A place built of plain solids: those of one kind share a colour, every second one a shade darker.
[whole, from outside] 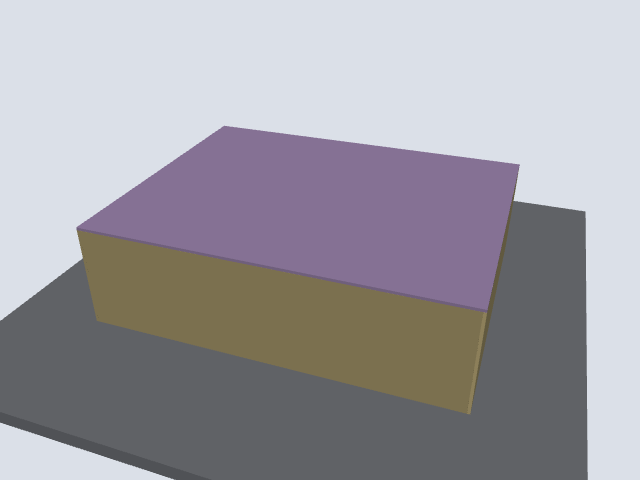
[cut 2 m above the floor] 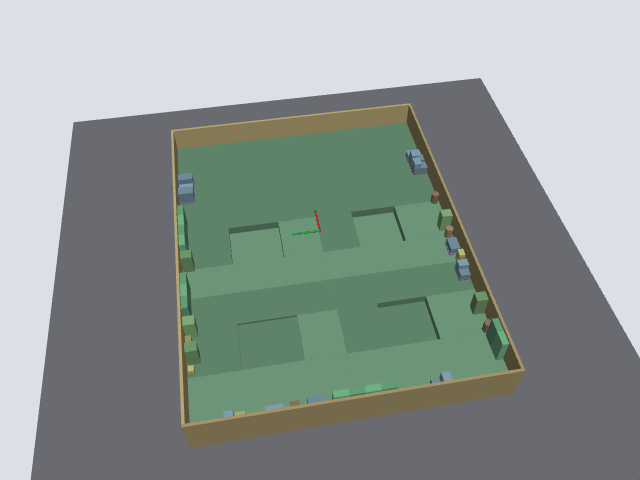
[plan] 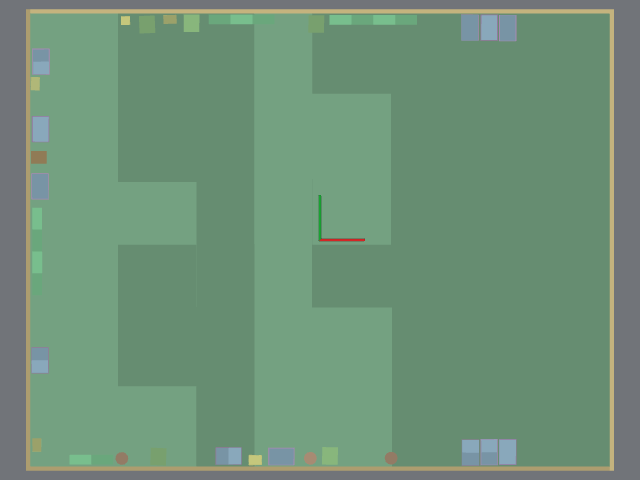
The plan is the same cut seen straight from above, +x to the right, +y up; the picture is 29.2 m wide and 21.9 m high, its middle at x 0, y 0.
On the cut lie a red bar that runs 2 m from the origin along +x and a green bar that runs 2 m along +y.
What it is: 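A closed goods hall without a stair; its walked floor is a bank 1.13 m over the ground, with five rectangular fields in it; some sunk deep, some a low step down, some level and merely marked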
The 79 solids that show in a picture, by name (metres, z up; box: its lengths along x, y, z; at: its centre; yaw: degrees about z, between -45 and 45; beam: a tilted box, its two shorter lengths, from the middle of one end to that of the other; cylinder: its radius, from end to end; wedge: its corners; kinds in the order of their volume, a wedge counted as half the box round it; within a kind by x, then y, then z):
{
 "floor_1": {"box": [4.02, 10.14, 1.18], "at": [-11.23, -5.28, 0.54]},
 "floor_2": {"box": [4.02, 10.56, 1.18], "at": [-11.23, 5.07, 0.54]},
 "floor_3": {"box": [3.57, 3.68, 1.18], "at": [-7.43, -8.51, 0.54]},
 "floor_4": {"box": [3.61, 3.62, 0.56], "at": [-7.43, -4.88, 0.23]},
 "floor_5": {"box": [3.57, 2.88, 1.18], "at": [-7.43, -1.65, 0.54]},
 "floor_6": {"box": [3.58, 2.86, 1.18], "at": [-7.42, 1.22, 0.54]},
 "floor_7": {"box": [3.62, 4.2, 0.99], "at": [-7.42, 4.73, 0.45]},
 "floor_8": {"box": [3.58, 3.54, 1.18], "at": [-7.42, 8.58, 0.54]},
 "floor_9": {"box": [2.65, 10.14, 1.18], "at": [-4.32, -5.28, 0.54]},
 "floor_10": {"box": [2.64, 10.56, 1.18], "at": [-4.31, 5.07, 0.54]},
 "floor_11": {"box": [2.63, 10.14, 1.18], "at": [-1.68, -5.28, 0.54]},
 "floor_12": {"box": [2.63, 10.56, 1.18], "at": [-1.68, 5.07, 0.54]},
 "floor_13": {"box": [3.6, 2.99, 1.18], "at": [1.44, 1.28, 0.54]},
 "floor_14": {"box": [3.64, 3.94, 0.48], "at": [1.44, 4.72, 0.19]},
 "floor_15": {"box": [3.6, 3.68, 1.18], "at": [1.44, 8.51, 0.54]},
 "floor_16": {"box": [3.65, 3.72, 1.18], "at": [1.46, -8.49, 0.54]},
 "floor_17": {"box": [3.69, 3.59, 0.46], "at": [1.46, -4.86, 0.18]},
 "floor_18": {"box": [3.65, 2.87, 1.18], "at": [1.46, -1.65, 0.54]},
 "floor_19": {"box": [10.0, 10.56, 1.18], "at": [8.24, 5.07, 0.54]},
 "floor_20": {"box": [9.95, 10.14, 1.18], "at": [8.26, -5.28, 0.54]},
 "wall_1": {"box": [0.2, 21.06, 7.59], "at": [-13.32, 0.0, 3.74]},
 "wall_2": {"box": [26.43, 0.2, 7.59], "at": [0.0, -10.43, 3.74]},
 "wall_3": {"box": [26.43, 0.2, 7.59], "at": [0.0, 10.43, 3.74]},
 "wall_4": {"box": [0.2, 21.06, 7.59], "at": [13.32, 0.0, 3.74]},
 "roof_1": {"box": [26.83, 21.06, 0.2], "at": [0.0, 0.0, 7.64]},
 "shelving_1": {"box": [0.45, 1.0, 2.1], "at": [-12.9, -2.02, 2.18]},
 "shelving_2": {"box": [0.45, 1.0, 2.1], "at": [-12.9, -1.02, 2.18]},
 "shelving_3": {"box": [0.45, 1.0, 2.1], "at": [-12.9, -0.02, 2.18]},
 "shelving_4": {"box": [0.45, 1.0, 2.1], "at": [-12.9, 0.98, 2.18]},
 "shelving_5": {"box": [1.0, 0.45, 2.1], "at": [-10.93, -10.02, 2.18]},
 "shelving_6": {"box": [1.0, 0.45, 2.1], "at": [-9.93, -10.02, 2.18]},
 "shelving_7": {"box": [1.0, 0.45, 2.1], "at": [-4.58, 10.07, 2.18]},
 "shelving_8": {"box": [1.0, 0.45, 2.1], "at": [-3.58, 10.07, 2.18]},
 "shelving_9": {"box": [1.0, 0.45, 2.1], "at": [-2.58, 10.07, 2.18]},
 "shelving_10": {"box": [1.0, 0.45, 2.1], "at": [0.93, 10.04, 2.18]},
 "shelving_11": {"box": [1.0, 0.45, 2.1], "at": [1.93, 10.04, 2.18]},
 "shelving_12": {"box": [1.0, 0.45, 2.1], "at": [2.93, 10.04, 2.18]},
 "shelving_13": {"box": [1.0, 0.45, 2.1], "at": [3.93, 10.04, 2.18]},
 "load_1": {"box": [0.75, 0.57, 0.72], "at": [-12.78, -5.77, 2.35], "yaw": 0.4},
 "load_2": {"box": [0.75, 1.15, 0.72], "at": [-12.78, -5.5, 1.63], "yaw": 0.1},
 "load_3": {"box": [0.73, 1.13, 1.09], "at": [-12.77, 2.45, 1.82], "yaw": 0.1},
 "load_4": {"box": [0.73, 1.14, 0.66], "at": [-12.74, 5.05, 1.6], "yaw": -0.1},
 "load_5": {"box": [0.72, 0.57, 0.42], "at": [-12.73, 7.86, 1.91]},
 "load_6": {"box": [0.72, 1.13, 0.42], "at": [-12.73, 8.13, 1.48], "yaw": 0.2},
 "load_7": {"box": [1.14, 0.75, 0.43], "at": [-4.16, -9.86, 1.49], "yaw": 0.1},
 "load_8": {"box": [0.57, 0.75, 0.43], "at": [-3.88, -9.86, 1.92], "yaw": 0.1},
 "load_9": {"box": [1.12, 0.74, 0.52], "at": [-1.76, -9.88, 1.53], "yaw": -0.2},
 "load_10": {"box": [0.76, 1.17, 0.99], "at": [6.84, 9.69, 1.77], "yaw": 0.2},
 "load_11": {"box": [0.77, 1.16, 0.53], "at": [6.87, -9.7, 1.54], "yaw": -0.2},
 "load_12": {"box": [0.77, 0.58, 0.53], "at": [6.87, -9.41, 2.07], "yaw": -0.2},
 "load_13": {"box": [0.72, 1.15, 0.6], "at": [7.72, -9.68, 1.57], "yaw": 0.2},
 "load_14": {"box": [0.72, 0.58, 0.6], "at": [7.72, -9.4, 2.18], "yaw": 0.4},
 "load_15": {"box": [0.71, 1.13, 0.5], "at": [7.72, 9.69, 1.52], "yaw": -0.3},
 "load_16": {"box": [0.76, 1.12, 0.43], "at": [8.56, -9.67, 1.48], "yaw": -0.1},
 "load_17": {"box": [0.7, 1.16, 0.86], "at": [8.57, 9.67, 1.7]},
 "cage_trolley_1": {"box": [0.72, 0.8, 1.66], "at": [-7.89, 9.83, 1.96], "yaw": 2.3},
 "cage_trolley_2": {"box": [0.72, 0.8, 1.66], "at": [-7.37, -9.89, 1.96], "yaw": -2.3},
 "cage_trolley_3": {"box": [0.72, 0.8, 1.66], "at": [-5.86, 9.89, 1.96], "yaw": -0.2},
 "cage_trolley_4": {"box": [0.72, 0.8, 1.66], "at": [-0.17, 9.86, 1.96], "yaw": -0.4},
 "cage_trolley_5": {"box": [0.72, 0.8, 1.66], "at": [0.46, -9.85, 1.96], "yaw": -1.2},
 "pallet_1": {"box": [0.8, 1.2, 0.14], "at": [-12.78, -5.5, 1.2]},
 "pallet_2": {"box": [0.8, 1.2, 0.14], "at": [-12.77, 2.45, 1.2]},
 "pallet_3": {"box": [0.8, 1.2, 0.14], "at": [-12.75, 5.05, 1.2]},
 "pallet_4": {"box": [0.8, 1.2, 0.14], "at": [-12.73, 8.13, 1.2]},
 "pallet_5": {"box": [1.2, 0.8, 0.14], "at": [-4.16, -9.86, 1.2]},
 "pallet_6": {"box": [1.2, 0.8, 0.14], "at": [-1.76, -9.88, 1.2]},
 "pallet_7": {"box": [0.8, 1.2, 0.14], "at": [6.84, 9.69, 1.2]},
 "pallet_8": {"box": [0.8, 1.2, 0.14], "at": [7.72, -9.68, 1.2]},
 "pallet_9": {"box": [0.8, 1.2, 0.14], "at": [7.72, 9.69, 1.2]},
 "pallet_10": {"box": [0.8, 1.2, 0.14], "at": [8.56, 9.67, 1.2]},
 "drum_1": {"cylinder": 0.29, "from": [-9.04, -9.97, 1.13], "to": [-9.04, -9.97, 2.01]},
 "drum_2": {"cylinder": 0.29, "from": [-0.44, -9.96, 1.13], "to": [-0.44, -9.96, 2.01]},
 "drum_3": {"cylinder": 0.29, "from": [3.25, -9.96, 1.13], "to": [3.25, -9.96, 2.01]},
 "bin_1": {"box": [0.72, 0.58, 1.06], "at": [-12.82, 3.77, 1.66]},
 "crate_1": {"box": [0.4, 0.6, 0.3], "at": [-12.99, 7.12, 2.48], "yaw": -2.0},
 "crate_2": {"box": [0.4, 0.6, 0.2], "at": [-12.92, -9.35, 1.63], "yaw": 0.5},
 "crate_3": {"box": [0.6, 0.4, 0.3], "at": [-6.85, 10.06, 1.88], "yaw": 1.8},
 "carton_1": {"box": [0.41, 0.39, 0.32], "at": [-8.88, 10.01, 1.61], "yaw": -1.1},
 "carton_2": {"box": [0.59, 0.44, 0.25], "at": [-2.95, -10.04, 2.01]}
}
